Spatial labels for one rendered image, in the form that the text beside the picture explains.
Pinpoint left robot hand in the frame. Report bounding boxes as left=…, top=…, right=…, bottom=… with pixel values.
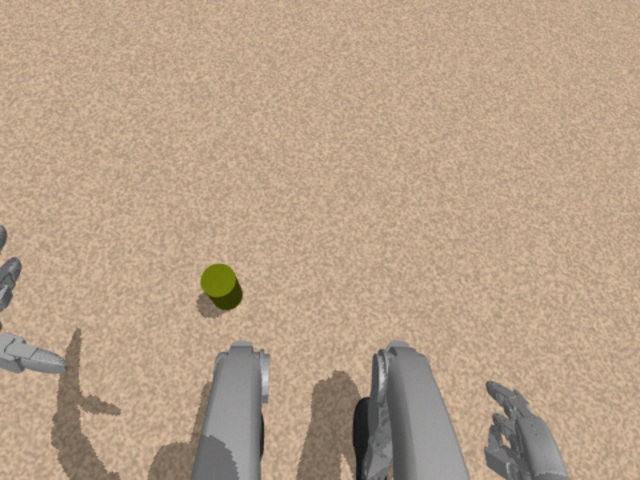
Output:
left=0, top=225, right=67, bottom=374

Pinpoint right robot foot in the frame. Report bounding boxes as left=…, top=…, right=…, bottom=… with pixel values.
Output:
left=353, top=397, right=387, bottom=480

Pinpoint right robot hand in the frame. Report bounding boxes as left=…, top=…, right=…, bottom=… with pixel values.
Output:
left=483, top=381, right=569, bottom=480

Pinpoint can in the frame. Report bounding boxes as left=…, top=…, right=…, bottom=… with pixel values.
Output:
left=201, top=264, right=243, bottom=310

